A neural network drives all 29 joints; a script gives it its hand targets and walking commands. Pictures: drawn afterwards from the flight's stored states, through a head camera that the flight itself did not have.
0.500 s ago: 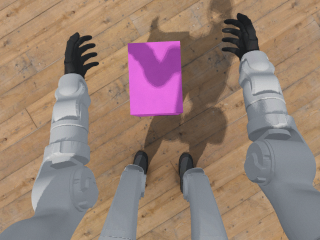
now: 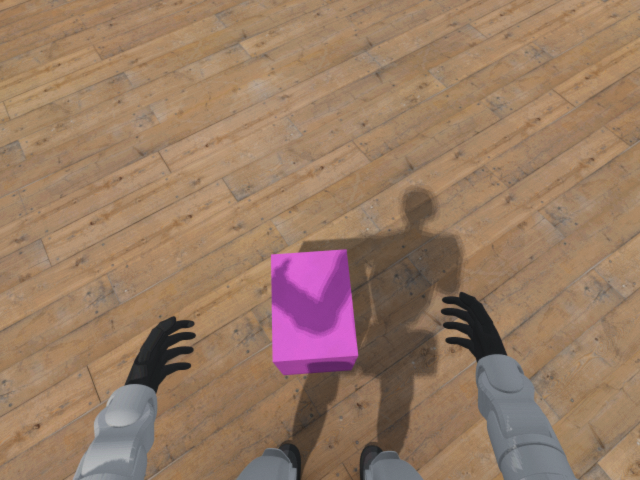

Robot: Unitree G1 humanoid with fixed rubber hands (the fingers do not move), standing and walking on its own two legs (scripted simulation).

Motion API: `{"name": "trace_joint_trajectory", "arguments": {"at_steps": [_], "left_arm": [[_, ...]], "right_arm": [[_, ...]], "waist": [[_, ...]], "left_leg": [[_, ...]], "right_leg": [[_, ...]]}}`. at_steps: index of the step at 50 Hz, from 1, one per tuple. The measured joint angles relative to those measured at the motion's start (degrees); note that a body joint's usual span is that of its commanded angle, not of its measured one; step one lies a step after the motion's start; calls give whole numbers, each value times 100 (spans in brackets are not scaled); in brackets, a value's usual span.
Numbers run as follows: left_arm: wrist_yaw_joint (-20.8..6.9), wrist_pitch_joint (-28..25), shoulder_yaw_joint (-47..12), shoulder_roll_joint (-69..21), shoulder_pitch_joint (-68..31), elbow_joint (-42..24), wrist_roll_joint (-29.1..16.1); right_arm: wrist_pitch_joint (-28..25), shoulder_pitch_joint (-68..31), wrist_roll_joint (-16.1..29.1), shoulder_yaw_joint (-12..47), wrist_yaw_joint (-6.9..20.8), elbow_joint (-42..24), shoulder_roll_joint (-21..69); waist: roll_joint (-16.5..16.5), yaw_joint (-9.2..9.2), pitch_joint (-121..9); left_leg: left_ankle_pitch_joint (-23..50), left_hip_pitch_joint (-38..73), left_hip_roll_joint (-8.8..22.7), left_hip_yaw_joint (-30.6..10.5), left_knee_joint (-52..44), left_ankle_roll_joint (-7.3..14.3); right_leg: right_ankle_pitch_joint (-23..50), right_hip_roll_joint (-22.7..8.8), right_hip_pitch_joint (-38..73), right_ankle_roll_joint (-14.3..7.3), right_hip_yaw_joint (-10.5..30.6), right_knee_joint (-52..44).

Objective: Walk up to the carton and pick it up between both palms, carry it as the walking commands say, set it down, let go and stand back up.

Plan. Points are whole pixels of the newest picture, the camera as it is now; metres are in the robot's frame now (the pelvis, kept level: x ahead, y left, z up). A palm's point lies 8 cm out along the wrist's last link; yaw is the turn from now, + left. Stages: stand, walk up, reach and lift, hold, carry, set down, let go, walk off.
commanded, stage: let go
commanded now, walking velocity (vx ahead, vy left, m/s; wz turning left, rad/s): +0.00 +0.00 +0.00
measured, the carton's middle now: (313, 315) +0.47 +0.04 -0.62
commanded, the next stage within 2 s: stand in 0.74 s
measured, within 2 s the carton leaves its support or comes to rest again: neither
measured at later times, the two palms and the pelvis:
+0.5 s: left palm (137, 423) +0.19 +0.22 -0.04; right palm (553, 436) +0.18 -0.24 -0.04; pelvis +0.03 -0.01 +0.02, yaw +0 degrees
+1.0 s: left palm (109, 463) +0.15 +0.26 -0.08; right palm (558, 470) +0.15 -0.26 -0.08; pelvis +0.06 +0.00 +0.01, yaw +2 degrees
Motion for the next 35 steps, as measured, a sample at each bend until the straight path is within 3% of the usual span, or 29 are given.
{"name": "trace_joint_trajectory", "arguments": {"at_steps": [9, 17, 27, 35], "left_arm": [[5, -83, -304, 90, 1391, -464, -94], [-4, 181, -360, 193, 1792, -566, -37], [3, 545, -386, 239, 1603, -550, 63], [194, 864, -384, 248, 1647, -687, 57]], "right_arm": [[-113, 1422, 127, 265, 146, -455, -102], [79, 2199, 219, 488, 312, -783, -222], [393, 2348, 228, 530, 427, -978, -266], [321, 2350, 339, 555, 307, -888, -265]], "waist": [[-23, -101, 331], [-87, -253, 671], [-182, -320, 880], [-169, -302, 837]], "left_leg": [[92, 1795, 18, -51, -781, -8], [79, 3020, 64, -83, -1153, -24], [-45, 3530, 93, -67, -1115, -33], [-109, 3518, 71, -97, -997, -24]], "right_leg": [[47, -20, 1770, -47, -35, -708], [28, 7, 2993, -89, -63, -1068], [-82, 38, 3496, -116, -48, -1032], [-133, 20, 3524, -104, -81, -972]]}}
